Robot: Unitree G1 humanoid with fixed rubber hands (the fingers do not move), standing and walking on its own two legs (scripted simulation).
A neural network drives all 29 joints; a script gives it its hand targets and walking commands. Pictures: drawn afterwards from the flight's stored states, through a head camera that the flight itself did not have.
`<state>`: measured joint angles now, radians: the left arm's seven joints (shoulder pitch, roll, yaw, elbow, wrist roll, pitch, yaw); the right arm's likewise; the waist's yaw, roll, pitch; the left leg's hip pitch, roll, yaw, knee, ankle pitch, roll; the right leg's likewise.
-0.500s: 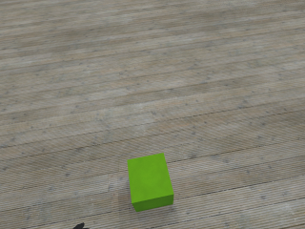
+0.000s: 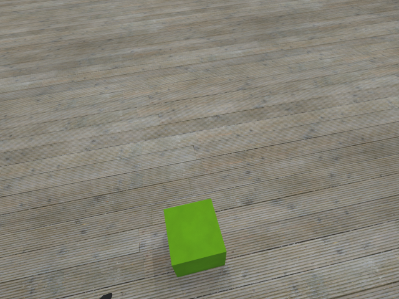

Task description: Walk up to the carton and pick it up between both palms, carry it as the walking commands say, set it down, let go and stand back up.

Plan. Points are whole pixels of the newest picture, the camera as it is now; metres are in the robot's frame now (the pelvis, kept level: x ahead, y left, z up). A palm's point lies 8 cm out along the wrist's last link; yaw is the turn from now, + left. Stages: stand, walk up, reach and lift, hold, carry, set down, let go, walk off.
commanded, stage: walk up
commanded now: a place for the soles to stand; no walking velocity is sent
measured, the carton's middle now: (194, 237) +0.47 +0.09 -0.66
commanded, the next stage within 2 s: reach and lift in 0.34 s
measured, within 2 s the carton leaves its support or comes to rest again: neither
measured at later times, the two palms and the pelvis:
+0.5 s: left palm out of the picture +0.13 +0.27 -0.10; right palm (344, 292) +0.16 -0.26 -0.11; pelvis -0.02 +0.00 -0.01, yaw +7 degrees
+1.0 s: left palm (94, 279) +0.18 +0.28 -0.13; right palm (308, 267) +0.21 -0.21 -0.14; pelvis -0.01 -0.02 -0.04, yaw +10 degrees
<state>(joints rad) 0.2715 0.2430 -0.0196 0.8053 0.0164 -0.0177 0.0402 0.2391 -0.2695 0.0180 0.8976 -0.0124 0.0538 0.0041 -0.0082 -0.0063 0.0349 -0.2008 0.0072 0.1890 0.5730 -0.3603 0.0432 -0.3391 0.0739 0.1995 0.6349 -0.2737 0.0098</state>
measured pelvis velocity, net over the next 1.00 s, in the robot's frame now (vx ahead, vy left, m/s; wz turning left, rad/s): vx -0.01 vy -0.02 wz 0.18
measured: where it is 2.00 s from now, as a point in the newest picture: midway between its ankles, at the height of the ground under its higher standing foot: outside the picture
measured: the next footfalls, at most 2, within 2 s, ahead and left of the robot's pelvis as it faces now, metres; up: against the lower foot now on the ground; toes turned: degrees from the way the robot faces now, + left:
none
